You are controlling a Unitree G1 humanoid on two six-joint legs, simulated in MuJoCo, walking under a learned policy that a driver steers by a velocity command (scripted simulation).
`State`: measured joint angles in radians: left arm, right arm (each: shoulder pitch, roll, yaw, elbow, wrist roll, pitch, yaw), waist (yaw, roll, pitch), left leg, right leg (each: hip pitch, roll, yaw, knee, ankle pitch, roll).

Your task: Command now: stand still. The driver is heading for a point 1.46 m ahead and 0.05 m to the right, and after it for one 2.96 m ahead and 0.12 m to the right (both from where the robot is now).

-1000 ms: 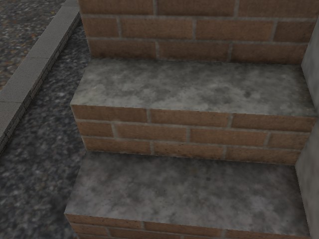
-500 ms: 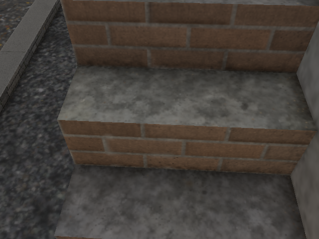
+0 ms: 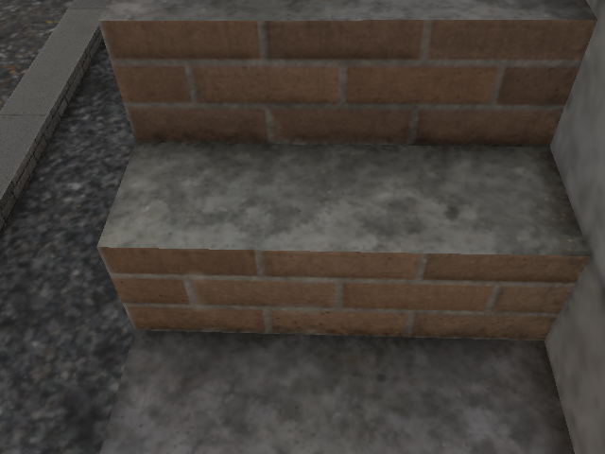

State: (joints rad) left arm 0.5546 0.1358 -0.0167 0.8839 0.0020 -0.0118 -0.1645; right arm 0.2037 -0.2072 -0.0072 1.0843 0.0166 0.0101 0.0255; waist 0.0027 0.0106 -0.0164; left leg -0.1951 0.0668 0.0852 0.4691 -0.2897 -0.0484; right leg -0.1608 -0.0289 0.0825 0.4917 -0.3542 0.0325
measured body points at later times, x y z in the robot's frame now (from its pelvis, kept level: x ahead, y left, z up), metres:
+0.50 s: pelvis +0.00 +0.01 +0.00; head +0.01 +0.00 +0.45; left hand -0.13 +0.18 -0.13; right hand -0.02 -0.20 -0.17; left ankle -0.03 +0.15 -0.74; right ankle -0.06 -0.14 -0.74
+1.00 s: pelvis -0.01 +0.01 +0.01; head +0.00 +0.00 +0.45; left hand -0.15 +0.18 -0.13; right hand -0.04 -0.20 -0.16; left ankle -0.03 +0.15 -0.74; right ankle -0.06 -0.14 -0.74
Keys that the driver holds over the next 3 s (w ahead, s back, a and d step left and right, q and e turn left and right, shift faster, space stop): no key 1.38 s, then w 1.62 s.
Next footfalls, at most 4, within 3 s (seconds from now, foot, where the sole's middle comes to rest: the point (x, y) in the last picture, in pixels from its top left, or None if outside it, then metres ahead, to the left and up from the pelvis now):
1.98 right None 0.11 -0.15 -0.56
2.50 left None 0.18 0.10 -0.56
2.96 right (423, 407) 0.43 -0.14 -0.34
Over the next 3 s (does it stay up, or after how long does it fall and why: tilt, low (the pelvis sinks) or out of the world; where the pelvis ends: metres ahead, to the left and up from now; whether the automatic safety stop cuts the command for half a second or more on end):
stays up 0.30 -0.04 0.29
